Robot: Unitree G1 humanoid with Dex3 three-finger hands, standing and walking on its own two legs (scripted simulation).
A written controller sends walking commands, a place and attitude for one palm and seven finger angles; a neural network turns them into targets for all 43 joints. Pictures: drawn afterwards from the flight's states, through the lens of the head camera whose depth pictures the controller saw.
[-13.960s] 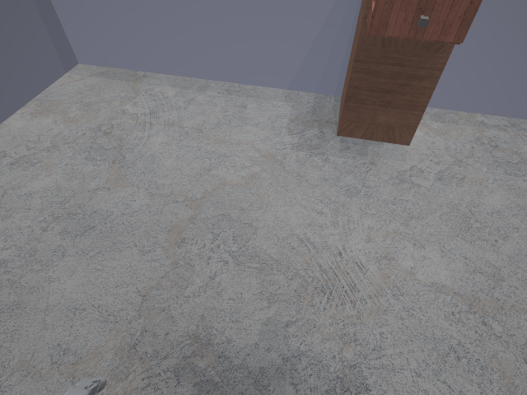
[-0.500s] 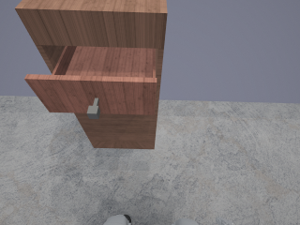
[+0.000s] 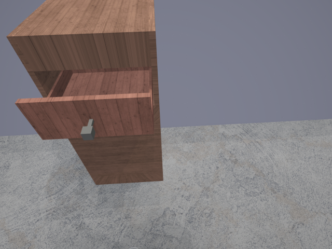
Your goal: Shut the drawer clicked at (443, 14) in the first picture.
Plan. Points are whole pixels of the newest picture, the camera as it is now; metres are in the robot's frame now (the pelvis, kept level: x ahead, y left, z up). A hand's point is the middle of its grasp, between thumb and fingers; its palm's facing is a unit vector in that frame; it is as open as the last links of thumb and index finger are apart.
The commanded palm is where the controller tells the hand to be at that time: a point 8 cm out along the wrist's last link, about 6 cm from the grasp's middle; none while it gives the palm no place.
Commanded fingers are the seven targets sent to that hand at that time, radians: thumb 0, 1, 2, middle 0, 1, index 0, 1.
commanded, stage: look again from close up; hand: left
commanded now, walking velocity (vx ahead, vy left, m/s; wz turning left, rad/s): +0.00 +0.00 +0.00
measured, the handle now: (89, 128) +0.46 +0.25 +0.01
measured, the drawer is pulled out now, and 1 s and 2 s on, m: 0.16 0.16 0.16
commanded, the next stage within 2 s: raise the hand and make a fist in 0.48 s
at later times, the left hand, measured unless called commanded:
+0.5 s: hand out of the picture +0.03 +0.19 -0.16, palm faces +0.03 -0.98 -0.20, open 7.4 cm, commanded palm none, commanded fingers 0.00 0.90 0.90 -0.20 -0.30 -0.20 -0.30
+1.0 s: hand (89, 228) +0.18 +0.19 -0.03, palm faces +0.08 -1.00 +0.00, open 6.0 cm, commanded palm +0.16 +0.24 +0.00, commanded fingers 0.00 0.90 0.90 -0.64 -0.78 -0.64 -0.78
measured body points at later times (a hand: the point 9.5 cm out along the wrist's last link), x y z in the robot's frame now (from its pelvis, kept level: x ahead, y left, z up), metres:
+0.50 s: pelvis +0.03 +0.00 +0.01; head +0.05 +0.01 +0.46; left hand +0.03 +0.24 -0.15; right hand +0.10 -0.24 -0.13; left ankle +0.10 +0.16 -0.72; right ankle -0.01 -0.14 -0.72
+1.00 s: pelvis +0.02 +0.00 -0.06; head +0.05 +0.01 +0.39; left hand +0.17 +0.24 -0.02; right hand +0.26 -0.23 -0.10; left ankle +0.10 +0.16 -0.72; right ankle -0.01 -0.14 -0.72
